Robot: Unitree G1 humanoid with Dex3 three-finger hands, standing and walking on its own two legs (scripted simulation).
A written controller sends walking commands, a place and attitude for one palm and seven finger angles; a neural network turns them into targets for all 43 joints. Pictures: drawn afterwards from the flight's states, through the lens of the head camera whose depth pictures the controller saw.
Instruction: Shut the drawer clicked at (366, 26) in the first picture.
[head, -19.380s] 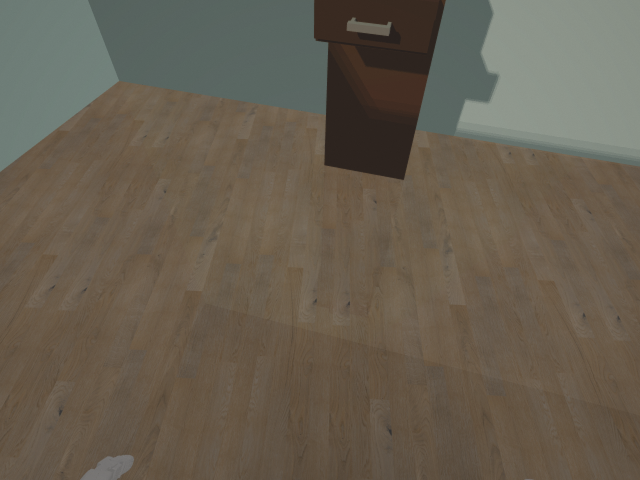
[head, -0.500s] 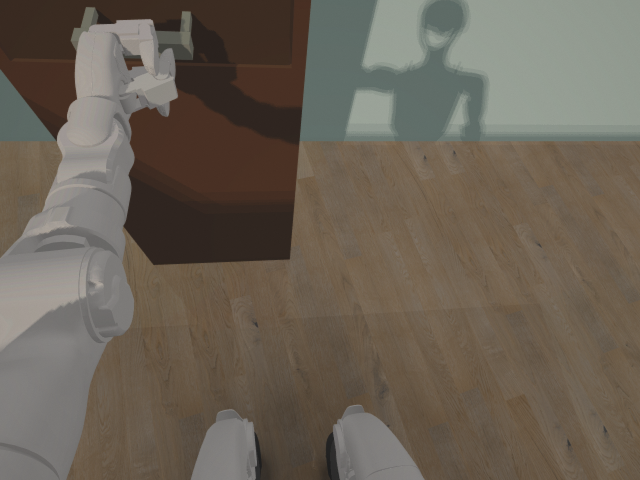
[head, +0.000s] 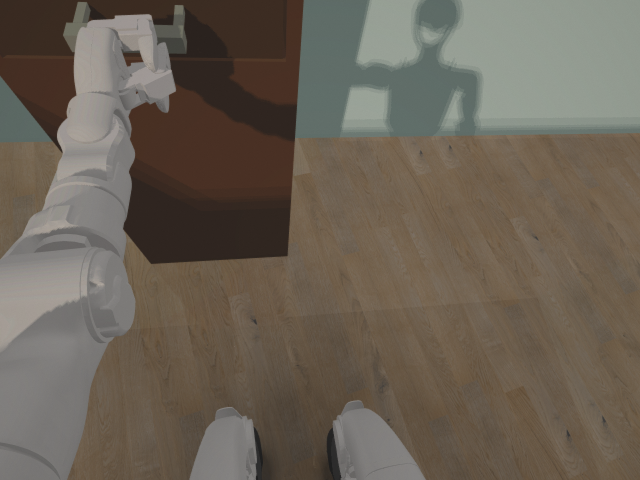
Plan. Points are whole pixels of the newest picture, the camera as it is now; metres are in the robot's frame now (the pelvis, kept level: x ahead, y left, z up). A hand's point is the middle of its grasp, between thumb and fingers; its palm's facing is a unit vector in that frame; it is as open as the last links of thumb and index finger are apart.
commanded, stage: pull the fist back off the drawer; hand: left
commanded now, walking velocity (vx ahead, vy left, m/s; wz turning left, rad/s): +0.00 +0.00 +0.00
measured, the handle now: (130, 25) +0.64 +0.15 +0.11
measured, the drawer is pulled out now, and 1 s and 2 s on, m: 0.00 0.00 0.00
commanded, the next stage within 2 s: draw the hand back to the body in 0.28 s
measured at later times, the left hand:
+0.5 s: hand (153, 79) +0.55 +0.12 +0.12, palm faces -0.01 -1.00 -0.04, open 3.3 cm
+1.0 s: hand (48, 191) +0.37 +0.17 +0.18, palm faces +0.09 -0.98 -0.19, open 3.3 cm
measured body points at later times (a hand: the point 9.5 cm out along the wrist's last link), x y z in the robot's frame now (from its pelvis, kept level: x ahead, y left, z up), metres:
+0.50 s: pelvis +0.06 -0.02 +0.03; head +0.16 -0.02 +0.47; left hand +0.54 +0.17 +0.12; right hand +0.08 -0.28 -0.09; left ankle +0.06 +0.10 -0.66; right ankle +0.02 -0.13 -0.66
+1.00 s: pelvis +0.06 -0.01 +0.07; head +0.07 -0.03 +0.52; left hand +0.36 +0.22 +0.19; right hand +0.27 -0.24 -0.01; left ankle +0.06 +0.10 -0.66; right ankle +0.02 -0.13 -0.66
